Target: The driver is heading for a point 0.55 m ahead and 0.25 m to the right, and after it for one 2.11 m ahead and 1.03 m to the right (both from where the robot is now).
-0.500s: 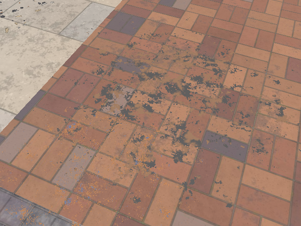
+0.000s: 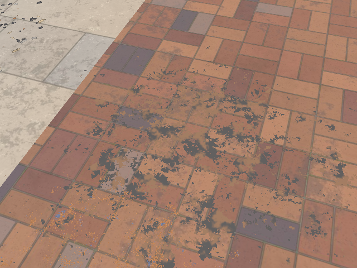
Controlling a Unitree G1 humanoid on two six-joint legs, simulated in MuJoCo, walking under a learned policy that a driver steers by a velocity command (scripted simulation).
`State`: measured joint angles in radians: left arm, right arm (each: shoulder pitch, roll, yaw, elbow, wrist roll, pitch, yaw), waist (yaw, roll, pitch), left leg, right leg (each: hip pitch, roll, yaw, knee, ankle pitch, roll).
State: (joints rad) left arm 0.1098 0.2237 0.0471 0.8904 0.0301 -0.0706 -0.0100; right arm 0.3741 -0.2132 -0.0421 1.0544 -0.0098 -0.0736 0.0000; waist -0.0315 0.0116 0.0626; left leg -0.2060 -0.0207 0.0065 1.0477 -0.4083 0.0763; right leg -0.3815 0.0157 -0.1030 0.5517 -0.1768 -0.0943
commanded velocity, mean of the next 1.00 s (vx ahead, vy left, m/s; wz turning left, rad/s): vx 0.43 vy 0.00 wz -0.43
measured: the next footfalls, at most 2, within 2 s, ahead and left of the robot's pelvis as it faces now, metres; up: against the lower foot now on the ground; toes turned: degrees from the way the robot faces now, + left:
left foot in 0.46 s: +0.42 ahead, +0.09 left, +0.00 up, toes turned -9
right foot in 0.94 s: +0.56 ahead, -0.17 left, +0.00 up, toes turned -31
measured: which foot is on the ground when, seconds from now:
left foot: up 0.00-0.44, down 0.46-0.96, up 0.98-1.00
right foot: down 0.00-0.46, up 0.48-0.92, down 0.94-1.00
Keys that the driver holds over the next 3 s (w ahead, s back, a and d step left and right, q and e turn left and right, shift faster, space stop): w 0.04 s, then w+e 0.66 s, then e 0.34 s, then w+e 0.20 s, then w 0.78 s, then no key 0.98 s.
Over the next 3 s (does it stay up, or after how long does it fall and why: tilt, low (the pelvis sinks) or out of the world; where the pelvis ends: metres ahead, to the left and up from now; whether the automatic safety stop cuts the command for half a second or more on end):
stays up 0.91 -0.38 0.01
